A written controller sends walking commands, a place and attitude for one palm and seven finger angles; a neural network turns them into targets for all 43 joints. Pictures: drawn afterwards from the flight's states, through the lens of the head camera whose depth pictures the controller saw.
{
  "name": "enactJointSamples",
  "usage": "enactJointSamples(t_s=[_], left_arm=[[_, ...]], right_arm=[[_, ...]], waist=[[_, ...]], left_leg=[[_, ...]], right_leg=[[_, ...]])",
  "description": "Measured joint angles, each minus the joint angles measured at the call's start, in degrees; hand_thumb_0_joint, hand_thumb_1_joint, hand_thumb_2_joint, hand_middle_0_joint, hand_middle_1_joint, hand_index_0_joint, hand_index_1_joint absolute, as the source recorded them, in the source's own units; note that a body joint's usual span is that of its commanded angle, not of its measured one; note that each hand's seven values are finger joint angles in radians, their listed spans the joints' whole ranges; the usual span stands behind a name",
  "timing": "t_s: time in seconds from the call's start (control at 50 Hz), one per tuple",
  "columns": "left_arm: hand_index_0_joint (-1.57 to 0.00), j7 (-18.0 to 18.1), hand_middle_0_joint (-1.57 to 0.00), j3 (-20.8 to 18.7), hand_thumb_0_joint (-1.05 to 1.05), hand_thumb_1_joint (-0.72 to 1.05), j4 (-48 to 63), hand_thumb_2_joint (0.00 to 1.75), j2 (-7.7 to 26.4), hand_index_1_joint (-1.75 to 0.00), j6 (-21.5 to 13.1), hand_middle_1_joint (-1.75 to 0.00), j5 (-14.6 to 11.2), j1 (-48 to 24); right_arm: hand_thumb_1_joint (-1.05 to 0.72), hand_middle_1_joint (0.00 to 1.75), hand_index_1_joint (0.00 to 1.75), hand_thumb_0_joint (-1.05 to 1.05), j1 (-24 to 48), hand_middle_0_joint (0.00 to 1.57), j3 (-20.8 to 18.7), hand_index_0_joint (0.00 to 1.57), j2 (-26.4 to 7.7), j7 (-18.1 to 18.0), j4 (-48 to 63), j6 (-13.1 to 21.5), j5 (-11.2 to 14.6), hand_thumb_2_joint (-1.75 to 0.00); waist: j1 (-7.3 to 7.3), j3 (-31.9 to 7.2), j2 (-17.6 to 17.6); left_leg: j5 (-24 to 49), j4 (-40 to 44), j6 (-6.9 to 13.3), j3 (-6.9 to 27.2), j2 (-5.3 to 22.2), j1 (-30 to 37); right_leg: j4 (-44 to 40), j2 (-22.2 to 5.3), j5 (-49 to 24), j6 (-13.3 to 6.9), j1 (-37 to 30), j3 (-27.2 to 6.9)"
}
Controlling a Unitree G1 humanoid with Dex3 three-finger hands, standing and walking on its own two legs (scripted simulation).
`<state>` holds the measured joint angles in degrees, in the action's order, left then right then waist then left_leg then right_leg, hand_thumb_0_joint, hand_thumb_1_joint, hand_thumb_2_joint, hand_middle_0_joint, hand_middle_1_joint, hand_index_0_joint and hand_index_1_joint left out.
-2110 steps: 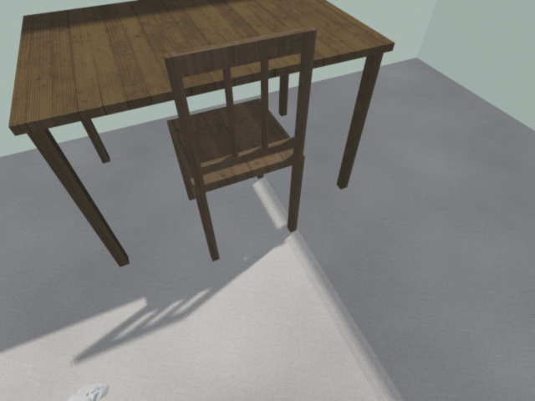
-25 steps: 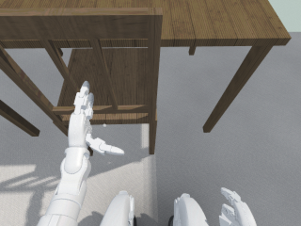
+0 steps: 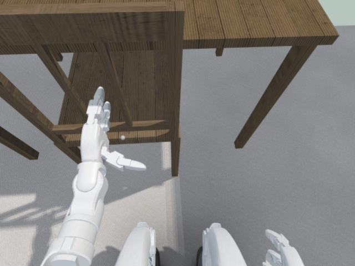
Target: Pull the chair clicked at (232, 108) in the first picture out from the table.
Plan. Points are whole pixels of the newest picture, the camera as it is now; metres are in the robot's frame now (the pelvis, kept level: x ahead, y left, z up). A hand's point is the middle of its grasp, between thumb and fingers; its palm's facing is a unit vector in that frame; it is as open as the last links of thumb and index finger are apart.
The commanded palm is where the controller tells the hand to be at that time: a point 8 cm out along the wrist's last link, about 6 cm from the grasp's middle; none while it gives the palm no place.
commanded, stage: push the fingers through the gap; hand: left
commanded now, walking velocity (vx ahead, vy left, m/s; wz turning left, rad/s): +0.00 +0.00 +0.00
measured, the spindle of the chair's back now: (72, 94) +0.49 +0.25 +0.04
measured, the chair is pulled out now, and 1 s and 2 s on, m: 0.00 0.00 0.00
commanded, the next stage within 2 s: hook a spindle and tug to test in 1.08 s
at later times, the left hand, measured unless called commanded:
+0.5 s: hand (126, 113) +0.44 +0.13 +0.03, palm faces +0.06 -1.00 -0.03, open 17.0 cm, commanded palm +0.41 +0.17 +0.02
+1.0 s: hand (126, 106) +0.47 +0.13 +0.02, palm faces +0.10 -1.00 -0.01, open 16.9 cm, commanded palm +0.43 +0.17 +0.02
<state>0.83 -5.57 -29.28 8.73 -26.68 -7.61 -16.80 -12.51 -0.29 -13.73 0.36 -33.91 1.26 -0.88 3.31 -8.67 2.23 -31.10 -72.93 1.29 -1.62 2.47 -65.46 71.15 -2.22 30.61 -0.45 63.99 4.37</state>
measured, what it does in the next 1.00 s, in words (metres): stands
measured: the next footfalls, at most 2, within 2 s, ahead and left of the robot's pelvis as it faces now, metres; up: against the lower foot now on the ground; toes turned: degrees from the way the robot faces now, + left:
none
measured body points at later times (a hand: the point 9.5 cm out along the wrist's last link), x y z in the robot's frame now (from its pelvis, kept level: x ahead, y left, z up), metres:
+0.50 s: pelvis +0.00 +0.00 +0.00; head +0.13 +0.01 +0.43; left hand +0.44 +0.18 +0.03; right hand +0.08 -0.25 -0.13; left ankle +0.03 +0.11 -0.62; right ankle +0.03 -0.12 -0.62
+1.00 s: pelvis +0.00 +0.00 +0.00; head +0.15 +0.01 +0.42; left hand +0.46 +0.18 +0.02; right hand +0.05 -0.26 -0.13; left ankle +0.03 +0.11 -0.62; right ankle +0.03 -0.12 -0.62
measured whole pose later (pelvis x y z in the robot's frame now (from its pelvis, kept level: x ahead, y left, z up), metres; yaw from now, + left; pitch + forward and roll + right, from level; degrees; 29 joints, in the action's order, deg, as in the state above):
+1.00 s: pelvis +0.00 +0.00 +0.00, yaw -1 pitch +26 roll -2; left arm 2.5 -16.0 -51.7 12.5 -31.5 -3.5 -36.3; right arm -16.6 -0.3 -13.7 2.6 -35.7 -3.1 -2.6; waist 7.3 -8.9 2.2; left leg -31.1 -72.8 1.6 -2.5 3.2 -68.2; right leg 70.7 -1.3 29.9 -0.2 67.2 3.3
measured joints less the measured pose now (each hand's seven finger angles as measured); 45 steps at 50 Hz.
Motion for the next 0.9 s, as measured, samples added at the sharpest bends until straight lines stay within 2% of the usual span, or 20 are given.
enactJointSamples(t_s=[0.08,0.14,0.26,0.32,0.42,0.56,0.66,0.76,0.9], left_arm=[[-0.06,1.14,-0.06,-0.85,-0.01,-0.50,-3.03,0.30,0.28,-0.08,-2.88,-0.08,1.78,-3.39],[-0.06,1.13,-0.06,-1.98,-0.01,-0.50,-6.97,0.30,1.22,-0.08,-2.70,-0.08,2.69,-6.70],[-0.06,0.53,-0.06,-3.71,-0.01,-0.50,-9.85,0.30,1.74,-0.08,-0.67,-0.08,1.72,-8.66],[-0.06,0.86,-0.06,-4.03,-0.01,-0.50,-9.45,0.30,1.35,-0.08,-1.80,-0.08,1.55,-8.74],[-0.06,1.82,-0.06,-3.98,-0.01,-0.50,-12.64,0.30,1.79,-0.08,-3.78,-0.08,2.92,-12.48],[-0.06,1.62,-0.06,-6.84,-0.01,-0.50,-19.60,0.30,3.04,-0.08,-2.61,-0.08,3.66,-18.15],[-0.06,1.82,-0.06,-9.04,-0.01,-0.50,-20.62,0.30,3.88,-0.08,-3.81,-0.08,3.78,-19.35],[-0.06,1.68,-0.06,-9.08,-0.01,-0.50,-22.35,0.30,5.07,-0.08,-5.02,-0.08,4.38,-21.62],[-0.06,0.74,-0.06,-9.43,-0.01,-0.50,-24.45,0.30,4.40,-0.08,-3.57,-0.08,3.90,-21.99]], right_arm=[[-0.90,0.30,0.30,0.01,-0.25,0.21,0.22,0.20,0.13,0.29,-1.24,0.16,-0.46,-0.90],[-0.90,0.30,0.30,0.01,-0.29,0.21,0.30,0.20,0.17,0.71,-1.28,-0.38,-0.52,-0.90],[-0.90,0.30,0.30,0.01,-0.82,0.21,0.07,0.20,0.06,0.95,-0.58,-1.16,-0.43,-0.90],[-0.90,0.30,0.30,0.01,-1.30,0.20,-0.03,0.20,0.05,0.87,-0.99,-0.98,-0.56,-0.90],[-0.90,0.30,0.30,0.01,-1.60,0.21,0.02,0.20,-0.03,1.07,-2.32,-0.91,-0.91,-0.90],[-0.90,0.30,0.30,0.01,-1.83,0.21,0.24,0.20,0.03,1.30,-2.10,-1.92,-1.16,-0.90],[-0.90,0.30,0.30,0.01,-2.52,0.21,0.23,0.20,0.06,1.39,-1.98,-2.25,-1.51,-0.90],[-0.90,0.30,0.30,0.01,-3.22,0.20,0.07,0.20,-0.08,1.68,-2.79,-2.64,-1.72,-0.90],[-0.90,0.30,0.30,0.01,-3.86,0.20,0.01,0.20,-0.27,2.14,-2.60,-4.17,-1.61,-0.90]], waist=[[0.43,-0.64,-0.37],[0.97,-0.79,-0.47],[1.52,-0.15,-0.17],[1.45,-0.03,-0.13],[1.68,-0.25,0.00],[3.01,-0.25,-0.04],[3.50,0.08,-0.16],[3.58,0.03,0.02],[3.77,-0.25,0.33]], left_leg=[[-0.15,-0.36,0.04,0.07,-0.08,-0.36],[-0.32,-1.02,0.03,0.21,-0.04,-1.09],[-0.12,-0.77,0.20,-0.20,0.19,-1.44],[0.02,-0.33,0.29,-0.39,0.21,-1.18],[0.04,-0.55,0.33,-0.17,0.05,-1.65],[0.10,-0.95,0.36,-0.37,0.23,-3.01],[0.12,-0.92,0.35,-0.60,0.47,-3.49],[0.01,-1.15,0.26,-0.29,0.47,-4.03],[-0.03,-0.45,0.33,-0.55,0.62,-3.45]], right_leg=[[0.37,-0.08,0.21,0.03,0.32,0.05],[0.92,-0.05,0.36,-0.04,0.95,0.16],[0.54,0.19,-0.16,0.12,1.48,-0.26],[0.10,0.24,-0.38,0.26,1.30,-0.46],[0.23,0.10,-0.33,0.29,1.59,-0.26],[0.68,0.26,-0.49,0.25,3.13,-0.49],[0.66,0.51,-0.65,0.26,3.79,-0.74],[0.72,0.54,-0.53,0.18,4.13,-0.46],[-0.02,0.74,-0.66,0.26,3.70,-0.73]])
